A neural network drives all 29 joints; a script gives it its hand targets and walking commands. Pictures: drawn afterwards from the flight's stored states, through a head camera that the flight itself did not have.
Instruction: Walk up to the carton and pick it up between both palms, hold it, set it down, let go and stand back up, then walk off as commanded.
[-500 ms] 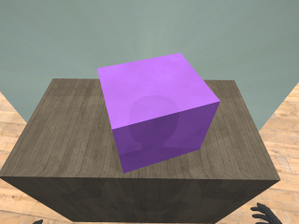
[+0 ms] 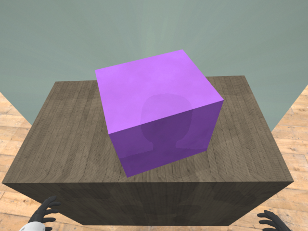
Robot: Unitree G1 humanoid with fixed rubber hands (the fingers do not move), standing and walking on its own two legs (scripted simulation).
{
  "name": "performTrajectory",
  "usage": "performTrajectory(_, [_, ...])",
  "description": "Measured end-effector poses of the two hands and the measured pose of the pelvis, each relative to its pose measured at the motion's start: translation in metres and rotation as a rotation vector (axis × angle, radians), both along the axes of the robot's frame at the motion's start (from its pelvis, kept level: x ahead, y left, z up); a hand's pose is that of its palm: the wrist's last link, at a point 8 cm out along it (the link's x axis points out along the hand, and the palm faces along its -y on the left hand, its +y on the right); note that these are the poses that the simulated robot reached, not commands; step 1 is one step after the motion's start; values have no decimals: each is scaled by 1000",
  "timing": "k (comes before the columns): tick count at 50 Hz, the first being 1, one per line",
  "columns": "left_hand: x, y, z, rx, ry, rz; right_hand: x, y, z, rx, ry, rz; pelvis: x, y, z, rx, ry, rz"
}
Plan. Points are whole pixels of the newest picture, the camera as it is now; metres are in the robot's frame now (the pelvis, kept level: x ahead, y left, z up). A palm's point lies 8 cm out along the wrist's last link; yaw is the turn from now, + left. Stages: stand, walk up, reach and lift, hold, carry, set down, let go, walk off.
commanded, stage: reach and lift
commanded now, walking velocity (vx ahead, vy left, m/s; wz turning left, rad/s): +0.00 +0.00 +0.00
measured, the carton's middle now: (154, 113) +0.43 +0.01 +0.06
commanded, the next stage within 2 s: none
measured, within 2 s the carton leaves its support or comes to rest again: neither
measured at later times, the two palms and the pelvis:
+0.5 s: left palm (45, 223) +0.15 +0.27 -0.01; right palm out of the picture +0.13 -0.33 -0.04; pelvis -0.03 -0.01 +0.00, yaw +0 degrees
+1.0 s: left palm (59, 208) +0.18 +0.22 +0.04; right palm out of the picture +0.17 -0.34 +0.05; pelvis -0.03 -0.04 +0.01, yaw +2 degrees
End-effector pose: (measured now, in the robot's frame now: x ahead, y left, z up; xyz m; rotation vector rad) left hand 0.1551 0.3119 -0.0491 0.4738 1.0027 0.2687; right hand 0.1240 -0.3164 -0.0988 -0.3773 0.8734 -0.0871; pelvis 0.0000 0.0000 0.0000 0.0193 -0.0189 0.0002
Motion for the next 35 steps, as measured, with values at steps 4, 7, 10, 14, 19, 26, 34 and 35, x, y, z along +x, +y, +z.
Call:
performTrajectory(4, [25,-14,11,-5,-77,-35,4,-7,5,10,-45,-3,0,-8,0,2,-1,-4])
performTrajectory(7, [22,-19,7,-24,-83,-16,12,-13,18,-2,-103,0,-3,-13,0,4,-5,-5])
performTrajectory(10, [17,-21,2,-50,-103,7,19,-17,36,-20,-167,8,-8,-16,0,7,-12,-3])
performTrajectory(14, [11,-27,3,-80,-156,11,15,-19,53,-25,-202,-5,-16,-16,2,6,-31,-1])
performTrajectory(19, [6,-35,17,-95,-239,12,-3,-11,56,34,-206,-31,-27,-9,4,-3,-56,-1])
performTrajectory(26, [0,-45,40,-72,-306,26,7,-12,68,107,-287,14,-33,-11,5,-4,-65,4])
performTrajectory(34, [2,-71,62,-65,-401,30,26,-37,88,140,-348,41,-35,-33,6,12,-66,21])
performTrajectory(35, [3,-76,63,-69,-408,32,27,-39,90,147,-350,43,-36,-36,6,16,-65,22])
